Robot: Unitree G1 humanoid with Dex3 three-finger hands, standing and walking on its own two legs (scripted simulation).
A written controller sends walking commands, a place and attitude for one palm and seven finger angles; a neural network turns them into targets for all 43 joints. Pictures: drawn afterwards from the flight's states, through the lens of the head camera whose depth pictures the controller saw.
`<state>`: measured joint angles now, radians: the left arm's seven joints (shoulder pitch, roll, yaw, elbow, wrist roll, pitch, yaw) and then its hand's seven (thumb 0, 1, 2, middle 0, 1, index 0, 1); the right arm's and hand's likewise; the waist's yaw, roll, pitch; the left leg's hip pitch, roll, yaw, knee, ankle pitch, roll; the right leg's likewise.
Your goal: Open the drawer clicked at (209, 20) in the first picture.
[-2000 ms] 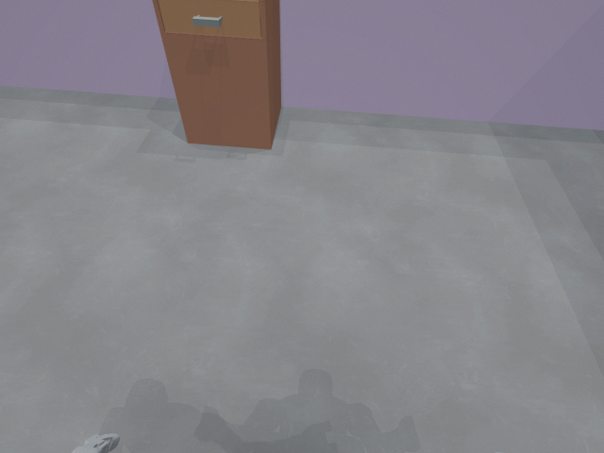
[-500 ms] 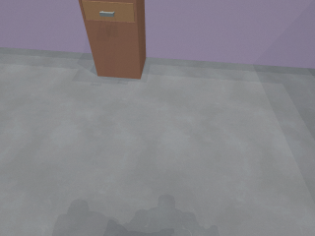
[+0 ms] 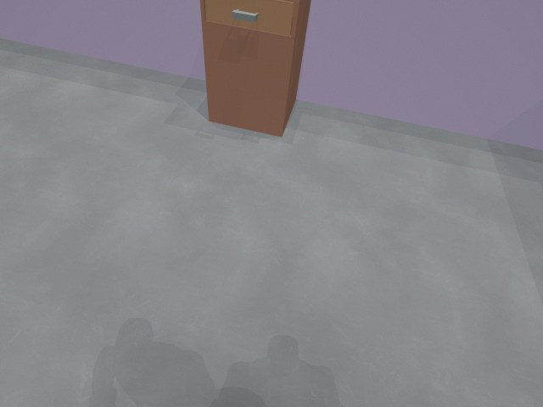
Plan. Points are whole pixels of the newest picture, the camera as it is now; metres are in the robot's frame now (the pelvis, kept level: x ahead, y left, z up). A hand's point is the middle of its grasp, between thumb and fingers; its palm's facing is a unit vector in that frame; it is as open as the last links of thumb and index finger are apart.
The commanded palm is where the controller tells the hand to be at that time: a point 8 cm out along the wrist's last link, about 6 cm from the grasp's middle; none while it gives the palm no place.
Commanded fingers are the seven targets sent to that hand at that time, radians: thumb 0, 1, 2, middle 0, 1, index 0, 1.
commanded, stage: walk to a spot facing it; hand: left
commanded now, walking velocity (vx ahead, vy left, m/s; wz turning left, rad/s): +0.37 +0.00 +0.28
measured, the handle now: (245, 14) +1.71 +0.18 -0.09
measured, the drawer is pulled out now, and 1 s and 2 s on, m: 0.00 0.00 0.00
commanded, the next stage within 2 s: turn to face it in 1.76 s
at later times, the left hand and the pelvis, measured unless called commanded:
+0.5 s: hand (189, 309) +0.32 +0.17 -0.16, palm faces +0.08 -0.98 -0.18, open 7.3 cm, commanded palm none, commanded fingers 0.00 0.90 0.90 -0.20 -0.30 -0.20 -0.30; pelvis +0.21 -0.02 -0.01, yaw +7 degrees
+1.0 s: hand (168, 331) +0.28 +0.20 -0.18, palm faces +0.31 -0.94 -0.13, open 7.3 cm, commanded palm none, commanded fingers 0.00 0.90 0.90 -0.20 -0.30 -0.20 -0.30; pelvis +0.41 +0.06 +0.00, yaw +13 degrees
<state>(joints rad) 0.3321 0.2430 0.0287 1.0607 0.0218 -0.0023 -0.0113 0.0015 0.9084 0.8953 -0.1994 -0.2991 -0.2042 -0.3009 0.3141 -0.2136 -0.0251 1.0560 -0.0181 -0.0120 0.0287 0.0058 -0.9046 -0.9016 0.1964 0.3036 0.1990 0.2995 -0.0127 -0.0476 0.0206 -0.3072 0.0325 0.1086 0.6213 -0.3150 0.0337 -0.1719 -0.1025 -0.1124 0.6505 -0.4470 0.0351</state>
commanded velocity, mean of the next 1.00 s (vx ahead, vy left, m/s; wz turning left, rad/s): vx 0.37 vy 0.00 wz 0.17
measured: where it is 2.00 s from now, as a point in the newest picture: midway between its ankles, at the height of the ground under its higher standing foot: (237, 256)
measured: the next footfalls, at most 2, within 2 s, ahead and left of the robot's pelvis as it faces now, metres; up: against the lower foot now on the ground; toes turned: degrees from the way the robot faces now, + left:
right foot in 0.48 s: +0.35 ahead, -0.11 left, +0.00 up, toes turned -1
left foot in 0.92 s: +0.49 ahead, +0.17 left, +0.00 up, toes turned +23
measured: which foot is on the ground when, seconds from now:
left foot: down 0.00-0.48, up 0.50-0.90, down 0.92-1.00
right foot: up 0.00-0.46, down 0.48-0.92, up 0.94-1.00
